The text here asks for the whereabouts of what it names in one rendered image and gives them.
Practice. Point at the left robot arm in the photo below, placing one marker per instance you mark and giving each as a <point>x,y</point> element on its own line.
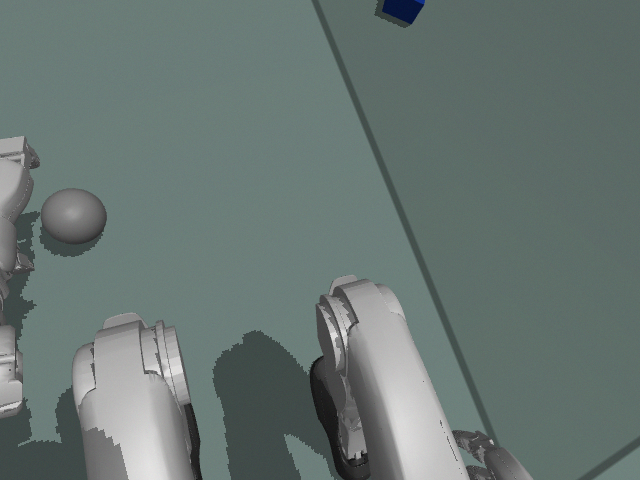
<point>11,360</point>

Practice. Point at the left robot foot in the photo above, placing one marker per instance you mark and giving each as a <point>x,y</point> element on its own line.
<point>195,441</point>

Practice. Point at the left robot hand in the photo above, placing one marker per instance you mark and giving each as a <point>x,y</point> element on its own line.
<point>16,186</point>

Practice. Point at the right robot foot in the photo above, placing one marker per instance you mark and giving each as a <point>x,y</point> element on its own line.
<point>351,469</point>

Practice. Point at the right robot hand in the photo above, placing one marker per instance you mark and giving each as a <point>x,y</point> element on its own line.
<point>500,463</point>

